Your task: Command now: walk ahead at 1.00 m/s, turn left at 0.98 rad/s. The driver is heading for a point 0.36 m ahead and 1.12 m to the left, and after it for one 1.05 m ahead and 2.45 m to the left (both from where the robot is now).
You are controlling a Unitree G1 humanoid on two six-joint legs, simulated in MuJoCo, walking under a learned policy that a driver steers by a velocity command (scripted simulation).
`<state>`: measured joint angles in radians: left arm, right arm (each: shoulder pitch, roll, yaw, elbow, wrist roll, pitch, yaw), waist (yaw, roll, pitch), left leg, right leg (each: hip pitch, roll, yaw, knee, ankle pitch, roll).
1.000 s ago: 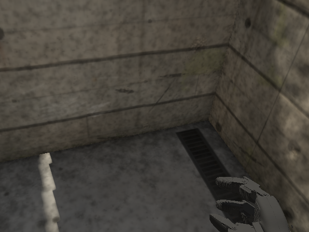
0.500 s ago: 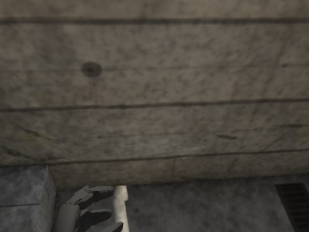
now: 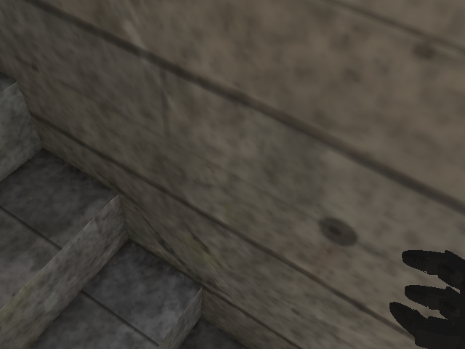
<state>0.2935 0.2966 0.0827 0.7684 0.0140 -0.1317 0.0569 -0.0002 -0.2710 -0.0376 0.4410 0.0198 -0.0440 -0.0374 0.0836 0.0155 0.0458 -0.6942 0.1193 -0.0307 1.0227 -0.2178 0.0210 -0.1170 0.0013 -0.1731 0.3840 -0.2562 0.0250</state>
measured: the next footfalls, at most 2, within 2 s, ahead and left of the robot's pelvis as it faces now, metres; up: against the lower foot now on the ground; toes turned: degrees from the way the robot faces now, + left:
left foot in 0.08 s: +0.15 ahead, +0.12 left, +0.00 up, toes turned +6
right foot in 0.42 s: +0.23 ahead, +0.01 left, +0.00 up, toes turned +28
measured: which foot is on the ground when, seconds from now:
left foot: up 0.00-0.06, down 0.08-0.46, up 0.48-0.76, down 0.78-1.00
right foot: down 0.00-0.08, up 0.10-0.40, down 0.42-0.80, up 0.82-1.00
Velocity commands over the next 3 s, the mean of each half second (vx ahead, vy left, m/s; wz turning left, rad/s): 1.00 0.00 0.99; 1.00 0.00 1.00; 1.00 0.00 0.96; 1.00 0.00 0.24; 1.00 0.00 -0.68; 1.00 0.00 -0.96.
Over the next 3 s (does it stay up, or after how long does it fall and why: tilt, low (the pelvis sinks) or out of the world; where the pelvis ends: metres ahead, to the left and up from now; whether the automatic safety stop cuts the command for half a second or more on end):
stays up -0.16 1.10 0.59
